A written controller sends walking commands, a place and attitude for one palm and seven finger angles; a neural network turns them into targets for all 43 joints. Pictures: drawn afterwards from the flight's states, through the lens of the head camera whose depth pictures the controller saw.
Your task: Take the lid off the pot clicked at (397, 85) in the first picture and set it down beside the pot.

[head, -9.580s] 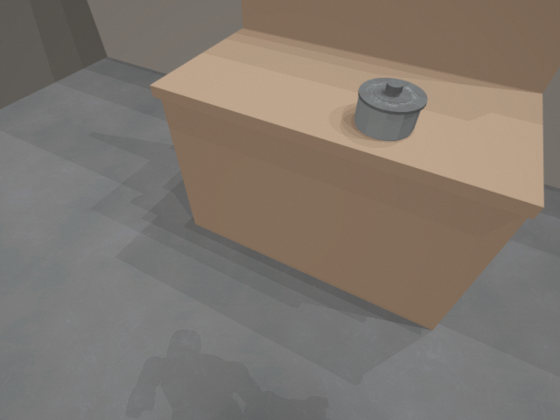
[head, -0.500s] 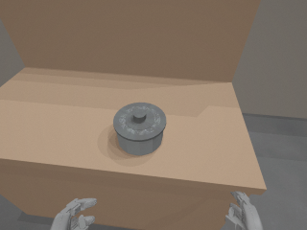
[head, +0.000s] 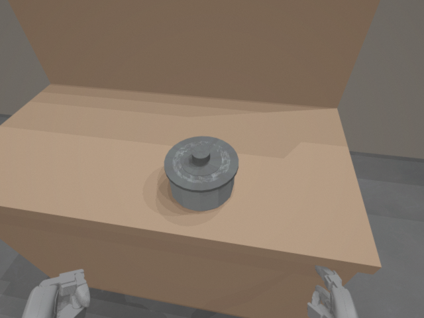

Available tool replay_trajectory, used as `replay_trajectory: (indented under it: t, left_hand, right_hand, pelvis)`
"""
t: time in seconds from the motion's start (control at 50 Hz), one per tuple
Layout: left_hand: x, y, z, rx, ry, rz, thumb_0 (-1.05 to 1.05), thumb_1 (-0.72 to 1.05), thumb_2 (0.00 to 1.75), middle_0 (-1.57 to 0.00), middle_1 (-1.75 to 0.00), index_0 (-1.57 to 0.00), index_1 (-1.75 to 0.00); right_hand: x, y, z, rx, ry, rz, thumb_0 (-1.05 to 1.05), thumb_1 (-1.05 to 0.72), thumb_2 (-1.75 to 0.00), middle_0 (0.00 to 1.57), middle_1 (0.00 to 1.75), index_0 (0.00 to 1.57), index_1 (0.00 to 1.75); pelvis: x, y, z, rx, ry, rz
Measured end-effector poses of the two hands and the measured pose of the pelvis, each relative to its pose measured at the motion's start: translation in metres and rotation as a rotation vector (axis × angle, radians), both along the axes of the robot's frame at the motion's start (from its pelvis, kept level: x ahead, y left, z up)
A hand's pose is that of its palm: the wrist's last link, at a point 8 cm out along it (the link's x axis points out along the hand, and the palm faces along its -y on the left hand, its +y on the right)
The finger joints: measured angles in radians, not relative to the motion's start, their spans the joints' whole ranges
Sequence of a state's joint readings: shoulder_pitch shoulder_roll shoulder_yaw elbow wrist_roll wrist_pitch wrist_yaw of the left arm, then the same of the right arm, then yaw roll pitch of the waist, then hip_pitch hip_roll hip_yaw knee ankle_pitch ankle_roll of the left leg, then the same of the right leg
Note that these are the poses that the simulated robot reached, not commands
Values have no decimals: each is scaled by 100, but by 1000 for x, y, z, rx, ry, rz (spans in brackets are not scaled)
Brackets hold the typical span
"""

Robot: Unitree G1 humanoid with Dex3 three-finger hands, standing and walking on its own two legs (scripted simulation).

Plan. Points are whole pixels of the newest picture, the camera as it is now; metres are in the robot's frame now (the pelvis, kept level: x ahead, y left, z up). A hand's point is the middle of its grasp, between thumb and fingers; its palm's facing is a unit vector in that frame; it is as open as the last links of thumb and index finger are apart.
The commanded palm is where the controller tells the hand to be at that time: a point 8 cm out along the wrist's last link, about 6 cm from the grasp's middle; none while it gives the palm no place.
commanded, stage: raise the hand higher, near the body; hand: left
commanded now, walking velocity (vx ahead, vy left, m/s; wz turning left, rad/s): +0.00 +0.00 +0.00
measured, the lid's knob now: (201, 154) +0.45 +0.08 +0.06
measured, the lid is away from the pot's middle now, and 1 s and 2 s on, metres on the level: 0.00 0.00 0.00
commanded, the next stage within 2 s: reach forward and open the fingers in 0.66 s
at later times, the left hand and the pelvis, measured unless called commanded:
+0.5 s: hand (78, 272) +0.17 +0.23 +0.07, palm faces +0.25 -0.87 -0.42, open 3.1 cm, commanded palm +0.12 +0.27 +0.10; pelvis +0.01 +0.01 +0.00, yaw -1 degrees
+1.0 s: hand (68, 248) +0.19 +0.25 +0.09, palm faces -0.04 -0.15 -0.99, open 2.9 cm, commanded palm +0.17 +0.26 +0.14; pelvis +0.00 +0.00 +0.00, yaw -2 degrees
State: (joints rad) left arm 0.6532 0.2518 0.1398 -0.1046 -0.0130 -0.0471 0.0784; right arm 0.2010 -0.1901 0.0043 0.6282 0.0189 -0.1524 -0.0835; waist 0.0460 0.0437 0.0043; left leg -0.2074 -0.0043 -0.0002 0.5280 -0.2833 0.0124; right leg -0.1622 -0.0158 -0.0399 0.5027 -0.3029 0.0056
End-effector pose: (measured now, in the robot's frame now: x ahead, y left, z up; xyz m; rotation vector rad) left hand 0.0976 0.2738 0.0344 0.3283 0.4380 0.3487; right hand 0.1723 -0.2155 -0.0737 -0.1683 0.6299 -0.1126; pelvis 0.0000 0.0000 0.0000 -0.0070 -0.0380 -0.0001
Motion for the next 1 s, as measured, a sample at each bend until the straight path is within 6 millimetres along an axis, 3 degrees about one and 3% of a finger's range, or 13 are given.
replay_trajectory:
  t: [0.06,0.34,0.78,0.9,1.0]
  left_hand:
    - [2,0,1,-3,8,-8,2,90,89,-129,-149,-129,-149]
    - [25,-3,42,61,-120,-86,2,90,89,-129,-150,-130,-150]
    - [49,-4,98,170,-346,-124,2,89,89,-130,-150,-130,-150]
    - [66,-14,113,729,-169,-315,2,85,90,-128,-146,-128,-145]
    - [76,-15,113,1033,15,-478,1,75,95,-124,-134,-125,-134]
  right_hand:
    - [8,-1,4,-9,-13,4,1,-90,-90,21,30,20,30]
    - [10,5,1,1,1,-5,1,-90,-90,21,30,19,30]
    - [10,1,1,6,3,21,1,-90,-90,21,30,20,30]
    - [14,-5,-2,-2,50,76,1,-90,-90,21,30,22,32]
    - [16,-14,-10,6,122,65,1,-90,-90,21,30,23,32]
  pelvis:
    - [3,1,0,0,1,0]
    - [13,8,2,2,-1,-8]
    - [10,1,3,2,-11,-11]
    - [4,-1,-1,6,44,-23]
    - [-1,-2,-3,7,66,-38]
